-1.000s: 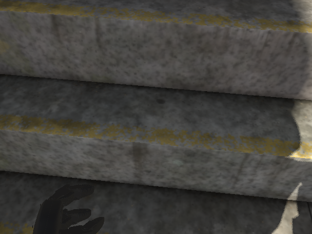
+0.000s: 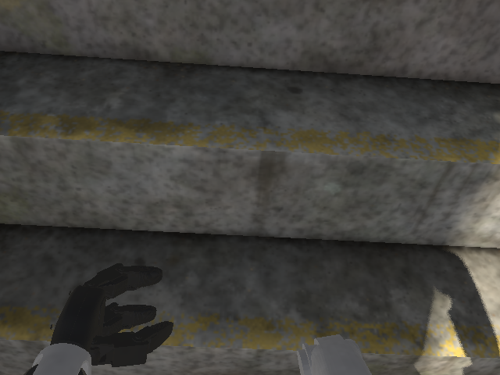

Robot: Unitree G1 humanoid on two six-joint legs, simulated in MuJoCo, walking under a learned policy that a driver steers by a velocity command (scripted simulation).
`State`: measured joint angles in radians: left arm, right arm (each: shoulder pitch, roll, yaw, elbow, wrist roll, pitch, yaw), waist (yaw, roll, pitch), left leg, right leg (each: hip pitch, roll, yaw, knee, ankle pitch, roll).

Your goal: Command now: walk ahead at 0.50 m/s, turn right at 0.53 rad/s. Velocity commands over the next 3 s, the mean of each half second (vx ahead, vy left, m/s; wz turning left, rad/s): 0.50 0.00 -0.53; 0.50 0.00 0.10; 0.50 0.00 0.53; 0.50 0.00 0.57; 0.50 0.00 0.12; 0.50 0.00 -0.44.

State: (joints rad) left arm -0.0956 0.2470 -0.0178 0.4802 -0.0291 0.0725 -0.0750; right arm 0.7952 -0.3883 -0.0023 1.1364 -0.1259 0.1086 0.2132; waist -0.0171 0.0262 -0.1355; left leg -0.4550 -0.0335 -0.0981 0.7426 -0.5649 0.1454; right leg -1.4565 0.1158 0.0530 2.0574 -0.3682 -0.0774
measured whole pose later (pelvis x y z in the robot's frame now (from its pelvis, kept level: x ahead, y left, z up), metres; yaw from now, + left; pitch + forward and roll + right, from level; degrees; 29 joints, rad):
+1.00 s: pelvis +0.15 -0.18 +0.18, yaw -9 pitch +1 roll +4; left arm 0.22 0.20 0.02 0.77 0.08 -0.04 -0.01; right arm 0.32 -0.20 -0.03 0.94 -0.02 -0.01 -0.03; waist -0.03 0.00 -0.05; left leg -0.60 -0.18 0.06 1.13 -0.56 0.15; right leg -0.89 0.05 0.17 2.00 0.02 -0.15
